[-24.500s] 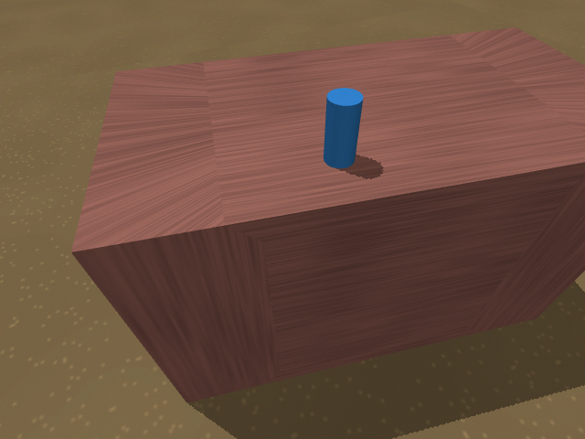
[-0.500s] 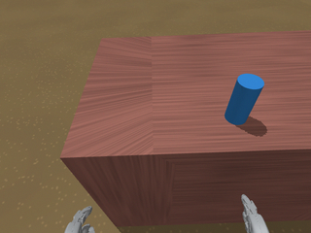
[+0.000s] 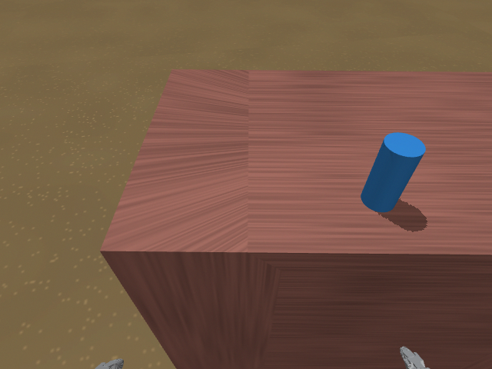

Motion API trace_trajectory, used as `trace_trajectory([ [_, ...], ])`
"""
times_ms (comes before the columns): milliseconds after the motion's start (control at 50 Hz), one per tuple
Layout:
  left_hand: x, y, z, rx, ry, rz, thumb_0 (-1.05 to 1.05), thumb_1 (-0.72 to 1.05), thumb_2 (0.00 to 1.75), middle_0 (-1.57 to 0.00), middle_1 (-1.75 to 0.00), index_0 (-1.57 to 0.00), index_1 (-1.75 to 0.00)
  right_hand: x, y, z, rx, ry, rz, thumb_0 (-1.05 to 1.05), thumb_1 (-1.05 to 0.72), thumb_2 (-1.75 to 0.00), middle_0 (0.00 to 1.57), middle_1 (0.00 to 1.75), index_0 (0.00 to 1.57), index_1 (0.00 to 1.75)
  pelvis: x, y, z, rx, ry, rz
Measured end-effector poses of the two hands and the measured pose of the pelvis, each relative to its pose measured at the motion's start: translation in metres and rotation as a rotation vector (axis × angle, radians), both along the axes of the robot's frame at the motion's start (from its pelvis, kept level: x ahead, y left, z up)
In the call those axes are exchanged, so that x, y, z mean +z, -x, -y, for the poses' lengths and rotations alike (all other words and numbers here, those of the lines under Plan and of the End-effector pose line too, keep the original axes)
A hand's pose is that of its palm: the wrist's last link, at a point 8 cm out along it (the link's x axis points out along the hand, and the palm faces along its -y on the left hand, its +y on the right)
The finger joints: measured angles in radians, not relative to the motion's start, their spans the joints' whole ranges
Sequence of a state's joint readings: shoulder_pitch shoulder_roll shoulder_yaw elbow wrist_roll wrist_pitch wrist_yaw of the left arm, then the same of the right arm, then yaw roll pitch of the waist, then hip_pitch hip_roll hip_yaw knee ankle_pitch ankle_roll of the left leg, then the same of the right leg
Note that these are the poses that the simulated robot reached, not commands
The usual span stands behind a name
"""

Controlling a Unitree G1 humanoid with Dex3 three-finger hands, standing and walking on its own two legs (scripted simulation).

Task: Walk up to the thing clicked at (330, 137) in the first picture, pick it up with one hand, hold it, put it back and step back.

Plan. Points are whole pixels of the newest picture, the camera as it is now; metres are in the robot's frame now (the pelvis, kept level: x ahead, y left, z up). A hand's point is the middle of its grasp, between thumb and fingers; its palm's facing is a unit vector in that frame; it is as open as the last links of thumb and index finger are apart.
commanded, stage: home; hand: right
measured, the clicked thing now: (389, 174) +0.44 -0.24 +0.10
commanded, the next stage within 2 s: stand in 1.60 s
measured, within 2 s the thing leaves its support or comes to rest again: neither
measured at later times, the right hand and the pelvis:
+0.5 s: hand out of the picture +0.03 -0.27 -0.14, palm faces -0.07 +0.93 -0.36, open 17.4 cm; pelvis -0.02 -0.01 +0.01, yaw +1 degrees
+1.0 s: hand out of the picture +0.05 -0.27 -0.14, palm faces -0.06 +0.93 -0.36, open 17.3 cm; pelvis -0.02 -0.01 +0.01, yaw +1 degrees
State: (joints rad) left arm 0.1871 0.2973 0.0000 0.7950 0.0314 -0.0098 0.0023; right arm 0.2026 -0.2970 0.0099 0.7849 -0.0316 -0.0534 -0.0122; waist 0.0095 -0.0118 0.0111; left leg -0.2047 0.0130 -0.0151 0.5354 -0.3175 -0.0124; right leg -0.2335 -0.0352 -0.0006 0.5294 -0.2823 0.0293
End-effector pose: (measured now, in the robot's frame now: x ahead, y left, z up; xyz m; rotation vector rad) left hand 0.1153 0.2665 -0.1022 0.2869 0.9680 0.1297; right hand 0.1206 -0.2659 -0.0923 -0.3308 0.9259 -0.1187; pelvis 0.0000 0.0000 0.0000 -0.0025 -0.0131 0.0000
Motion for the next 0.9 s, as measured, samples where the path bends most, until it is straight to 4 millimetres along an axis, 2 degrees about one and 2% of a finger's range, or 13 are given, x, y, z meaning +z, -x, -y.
trace_trajectory([
  [80,-0.001,0.017,-0.019,0.019,-0.040,-0.068,0.00,0.90,0.90,-0.20,-0.29,-0.21,-0.30,-0.003,0.026,0.026,-0.037,0.048,-0.101,-0.01,0.55,-0.04,0.06,0.06,0.06,0.05,0.002,0.001,0.001,0.002,0.000,0.014],
  [160,-0.002,0.037,-0.031,0.037,-0.068,-0.143,0.00,0.90,0.90,-0.20,-0.29,-0.20,-0.30,-0.003,0.050,0.043,-0.071,0.077,-0.180,-0.01,0.55,-0.04,0.05,0.05,0.06,0.05,0.005,0.004,0.002,0.004,-0.001,0.026],
  [240,-0.003,0.055,-0.035,0.052,-0.077,-0.200,0.00,0.90,0.90,-0.20,-0.29,-0.20,-0.30,-0.005,0.068,0.051,-0.089,0.087,-0.242,-0.01,0.55,-0.04,0.05,0.05,0.06,0.05,0.007,0.008,0.004,0.007,-0.002,0.037],
  [340,-0.005,0.072,-0.032,0.062,-0.072,-0.245,0.00,0.90,0.90,-0.20,-0.29,-0.20,-0.30,-0.008,0.082,0.051,-0.094,0.076,-0.286,-0.01,0.55,-0.04,0.05,0.05,0.06,0.05,0.009,0.014,0.007,0.009,-0.002,0.044],
  [600,-0.008,0.096,-0.019,0.088,-0.048,-0.287,0.00,0.90,0.90,-0.20,-0.29,-0.21,-0.30,-0.015,0.089,0.044,-0.081,0.038,-0.306,-0.01,0.54,-0.05,0.06,0.06,0.06,0.05,0.012,0.024,0.012,0.013,0.001,0.047],
  [900,-0.007,0.092,-0.021,0.104,-0.053,-0.294,0.00,0.90,0.90,-0.20,-0.29,-0.21,-0.30,-0.013,0.082,0.047,-0.088,0.046,-0.304,-0.01,0.53,-0.06,0.06,0.06,0.06,0.06,0.012,0.021,0.013,0.012,0.001,0.039],
])
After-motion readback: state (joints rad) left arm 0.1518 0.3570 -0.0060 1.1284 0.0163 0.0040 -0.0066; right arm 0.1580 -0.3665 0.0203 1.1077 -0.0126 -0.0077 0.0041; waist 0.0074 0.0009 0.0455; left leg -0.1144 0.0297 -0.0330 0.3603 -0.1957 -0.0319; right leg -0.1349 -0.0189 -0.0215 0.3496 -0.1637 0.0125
